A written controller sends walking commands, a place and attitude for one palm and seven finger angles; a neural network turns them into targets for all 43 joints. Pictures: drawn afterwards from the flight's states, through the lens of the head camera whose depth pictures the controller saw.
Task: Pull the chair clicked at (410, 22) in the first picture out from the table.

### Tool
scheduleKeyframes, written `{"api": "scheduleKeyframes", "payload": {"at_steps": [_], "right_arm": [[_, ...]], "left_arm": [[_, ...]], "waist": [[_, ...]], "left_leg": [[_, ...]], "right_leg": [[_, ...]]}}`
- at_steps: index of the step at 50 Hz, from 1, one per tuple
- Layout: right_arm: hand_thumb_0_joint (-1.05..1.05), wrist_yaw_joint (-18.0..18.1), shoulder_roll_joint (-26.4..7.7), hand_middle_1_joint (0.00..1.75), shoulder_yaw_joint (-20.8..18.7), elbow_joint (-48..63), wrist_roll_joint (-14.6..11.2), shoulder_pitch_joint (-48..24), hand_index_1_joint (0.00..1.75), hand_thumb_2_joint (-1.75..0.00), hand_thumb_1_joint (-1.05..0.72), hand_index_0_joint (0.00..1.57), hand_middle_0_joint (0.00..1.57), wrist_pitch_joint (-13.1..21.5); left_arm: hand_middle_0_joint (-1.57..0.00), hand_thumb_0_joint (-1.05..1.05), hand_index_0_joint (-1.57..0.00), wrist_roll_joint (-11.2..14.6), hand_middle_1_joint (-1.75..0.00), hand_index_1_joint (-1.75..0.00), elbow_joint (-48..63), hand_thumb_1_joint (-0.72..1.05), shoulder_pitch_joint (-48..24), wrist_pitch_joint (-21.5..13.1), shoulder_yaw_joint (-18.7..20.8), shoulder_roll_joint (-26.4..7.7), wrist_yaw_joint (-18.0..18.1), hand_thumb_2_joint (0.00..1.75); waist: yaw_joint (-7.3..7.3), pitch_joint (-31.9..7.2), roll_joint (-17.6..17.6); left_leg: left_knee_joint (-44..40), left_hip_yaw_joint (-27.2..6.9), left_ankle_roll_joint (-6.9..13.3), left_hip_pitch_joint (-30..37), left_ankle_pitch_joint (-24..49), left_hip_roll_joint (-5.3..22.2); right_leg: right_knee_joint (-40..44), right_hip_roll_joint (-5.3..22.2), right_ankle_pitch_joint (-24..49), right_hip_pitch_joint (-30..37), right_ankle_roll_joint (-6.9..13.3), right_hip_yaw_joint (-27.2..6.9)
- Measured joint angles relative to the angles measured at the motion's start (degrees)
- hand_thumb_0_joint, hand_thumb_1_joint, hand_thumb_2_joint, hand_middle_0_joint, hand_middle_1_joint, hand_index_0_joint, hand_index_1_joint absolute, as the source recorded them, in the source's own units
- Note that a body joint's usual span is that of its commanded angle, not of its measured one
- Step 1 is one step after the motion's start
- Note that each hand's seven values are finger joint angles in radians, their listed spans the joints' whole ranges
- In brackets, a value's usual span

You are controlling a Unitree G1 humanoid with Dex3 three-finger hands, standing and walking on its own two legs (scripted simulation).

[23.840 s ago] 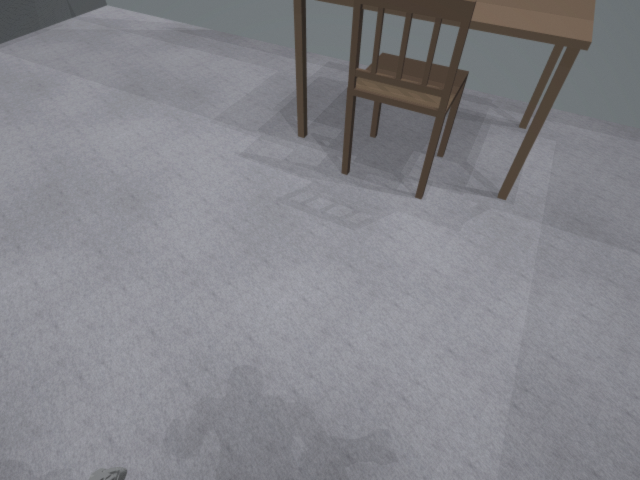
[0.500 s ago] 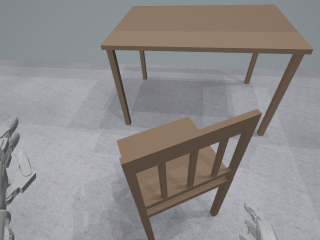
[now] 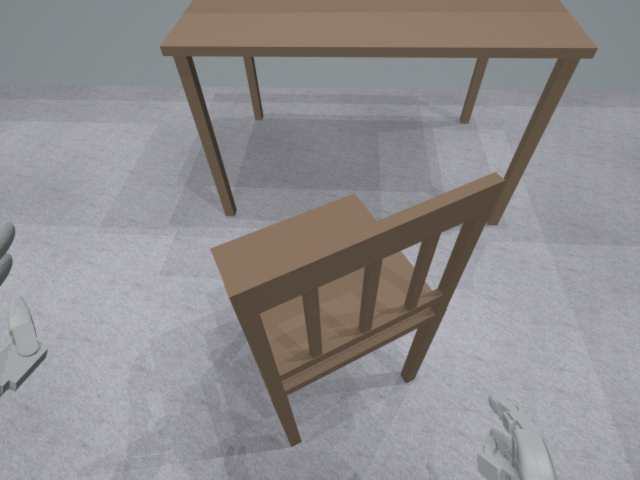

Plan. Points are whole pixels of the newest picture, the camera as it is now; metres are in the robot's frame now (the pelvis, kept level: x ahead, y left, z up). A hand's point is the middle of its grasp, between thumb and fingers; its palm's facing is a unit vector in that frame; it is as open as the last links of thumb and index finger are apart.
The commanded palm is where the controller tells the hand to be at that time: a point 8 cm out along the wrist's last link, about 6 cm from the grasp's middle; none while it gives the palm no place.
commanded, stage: step back with the hand held close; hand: left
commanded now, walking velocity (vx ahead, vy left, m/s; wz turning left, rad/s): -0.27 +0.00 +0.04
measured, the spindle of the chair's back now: (368, 297) +0.42 -0.05 -0.11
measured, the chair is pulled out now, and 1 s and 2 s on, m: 0.61 0.61 0.61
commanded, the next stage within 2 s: stop stepping back and stand still in 1.56 s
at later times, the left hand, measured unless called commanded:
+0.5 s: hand (5, 386) +0.17 +0.27 +0.16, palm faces +0.49 -0.71 -0.51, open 7.4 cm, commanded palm +0.10 +0.29 +0.18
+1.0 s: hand (12, 406) +0.15 +0.24 +0.17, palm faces +0.51 -0.71 -0.49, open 7.4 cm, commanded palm +0.07 +0.29 +0.18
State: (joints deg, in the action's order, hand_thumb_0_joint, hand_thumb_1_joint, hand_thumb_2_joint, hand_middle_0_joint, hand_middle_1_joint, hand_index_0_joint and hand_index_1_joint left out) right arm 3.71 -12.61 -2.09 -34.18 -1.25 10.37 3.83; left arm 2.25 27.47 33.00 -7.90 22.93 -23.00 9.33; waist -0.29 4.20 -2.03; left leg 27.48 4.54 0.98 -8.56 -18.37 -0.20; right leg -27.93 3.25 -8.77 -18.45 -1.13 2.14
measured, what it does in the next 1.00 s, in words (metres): shifts its weight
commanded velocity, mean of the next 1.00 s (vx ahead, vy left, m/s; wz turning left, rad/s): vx -0.35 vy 0.00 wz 0.01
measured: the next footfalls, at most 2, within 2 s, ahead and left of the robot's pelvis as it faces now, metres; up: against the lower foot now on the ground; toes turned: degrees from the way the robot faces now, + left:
right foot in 1.34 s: -0.11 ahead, -0.19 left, +0.00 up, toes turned -1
left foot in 1.58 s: -0.09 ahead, +0.05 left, +0.00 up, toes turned +3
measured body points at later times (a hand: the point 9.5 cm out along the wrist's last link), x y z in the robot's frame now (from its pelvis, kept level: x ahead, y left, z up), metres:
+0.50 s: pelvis -0.03 -0.01 -0.01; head +0.00 -0.01 +0.44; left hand +0.13 +0.30 +0.19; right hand +0.14 -0.25 -0.10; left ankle -0.04 +0.10 -0.74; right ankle +0.06 -0.13 -0.74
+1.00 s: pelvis -0.05 -0.02 -0.02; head -0.01 -0.02 +0.43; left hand +0.12 +0.28 +0.20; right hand +0.14 -0.25 -0.11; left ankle -0.05 +0.10 -0.73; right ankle +0.06 -0.13 -0.74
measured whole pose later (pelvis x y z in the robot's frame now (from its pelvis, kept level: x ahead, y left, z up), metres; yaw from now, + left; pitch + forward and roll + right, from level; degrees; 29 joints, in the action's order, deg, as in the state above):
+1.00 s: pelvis -0.05 -0.02 -0.02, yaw +3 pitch +1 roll +0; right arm 3.3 -11.0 -2.6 -37.1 0.3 8.3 6.4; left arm 0.7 31.9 28.7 -12.3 25.9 -22.8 11.3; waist -0.2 3.5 -0.1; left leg 43.9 0.3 -0.2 -22.9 -26.8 0.1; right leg -35.4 3.1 -8.4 -28.1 1.2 5.3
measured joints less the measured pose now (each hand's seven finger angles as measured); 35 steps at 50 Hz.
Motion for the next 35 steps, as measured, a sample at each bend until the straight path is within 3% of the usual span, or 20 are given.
{"api": "scheduleKeyframes", "payload": {"at_steps": [6, 14, 35], "right_arm": [[0.01, 0.6, 0.6, 0.3, 0.2, -0.6, 0.0, 0.8, 0.3, -0.9, -0.9, 0.2, 0.2, 0.4], [0.01, 0.7, 0.4, 0.3, 0.9, -0.1, 0.3, 1.0, 0.3, -0.9, -0.9, 0.2, 0.2, 0.8], [0.01, 0.1, 0.5, 0.3, -0.3, -1.3, 0.9, -0.9, 0.3, -0.9, -0.9, 0.2, 0.2, 1.3]], "left_arm": [[-0.21, 0.01, -0.22, 0.0, -0.3, -0.3, 1.0, 0.89, -0.8, -0.1, 1.4, 0.1, 1.4, 0.9], [-0.21, 0.01, -0.21, -0.6, -0.3, -0.3, 0.6, 0.89, -1.9, 0.4, 0.4, 1.6, 2.2, 0.9], [-0.21, 0.01, -0.21, -1.6, -0.3, -0.3, 4.0, 0.89, -0.7, -2.5, 3.0, -1.6, 2.6, 0.9]], "waist": [[-0.45, -0.6, 0.6], [-0.79, -2.0, 0.5], [0.42, -0.7, 2.2]], "left_leg": [[3.1, -0.5, -0.2, -2.4, -0.6, 0.3], [5.3, -0.8, -0.3, -5.3, -0.4, 0.9], [7.9, -2.0, -0.3, -10.2, 0.0, 0.6]], "right_leg": [[-1.7, 0.0, 0.0, -1.6, 0.3, 0.5], [-1.2, -0.6, 1.5, -3.3, 0.7, 0.8], [-2.5, -0.1, 2.2, -6.9, 0.9, 1.8]]}}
